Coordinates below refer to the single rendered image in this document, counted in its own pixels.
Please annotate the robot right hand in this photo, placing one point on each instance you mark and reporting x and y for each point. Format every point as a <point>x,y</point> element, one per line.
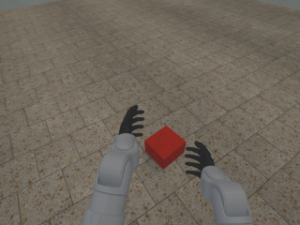
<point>204,158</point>

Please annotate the carton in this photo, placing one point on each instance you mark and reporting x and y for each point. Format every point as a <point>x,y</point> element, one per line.
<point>164,147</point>

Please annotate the robot right forearm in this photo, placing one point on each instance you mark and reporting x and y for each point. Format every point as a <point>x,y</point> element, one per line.
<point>228,198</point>

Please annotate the robot left hand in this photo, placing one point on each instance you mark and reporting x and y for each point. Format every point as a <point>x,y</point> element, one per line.
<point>126,126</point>

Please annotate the robot left forearm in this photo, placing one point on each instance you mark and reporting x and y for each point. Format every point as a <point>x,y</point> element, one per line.
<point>107,206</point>

